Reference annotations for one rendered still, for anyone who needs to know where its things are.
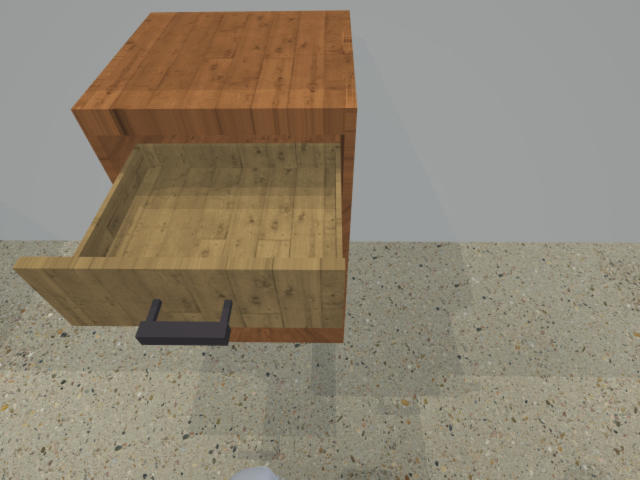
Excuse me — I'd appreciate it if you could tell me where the drawer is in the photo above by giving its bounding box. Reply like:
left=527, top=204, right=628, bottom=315
left=12, top=143, right=345, bottom=328

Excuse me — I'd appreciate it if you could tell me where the handle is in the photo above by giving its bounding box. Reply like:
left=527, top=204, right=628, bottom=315
left=135, top=299, right=233, bottom=346

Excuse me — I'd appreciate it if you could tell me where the cabinet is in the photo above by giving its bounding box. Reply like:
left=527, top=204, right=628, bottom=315
left=71, top=10, right=357, bottom=343

